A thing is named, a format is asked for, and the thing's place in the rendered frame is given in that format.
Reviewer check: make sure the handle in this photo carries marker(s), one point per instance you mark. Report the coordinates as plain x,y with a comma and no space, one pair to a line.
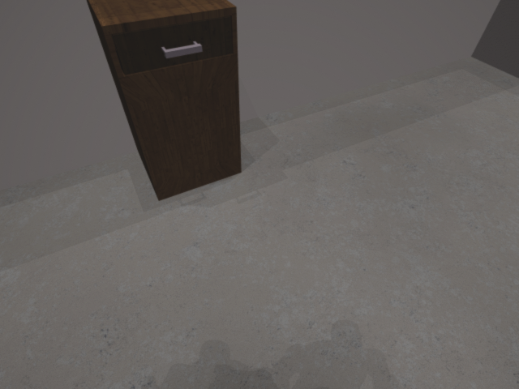
175,52

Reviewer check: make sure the drawer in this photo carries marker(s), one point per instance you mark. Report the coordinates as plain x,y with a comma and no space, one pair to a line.
140,50

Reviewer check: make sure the cabinet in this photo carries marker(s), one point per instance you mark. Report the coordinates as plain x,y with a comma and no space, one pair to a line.
184,118

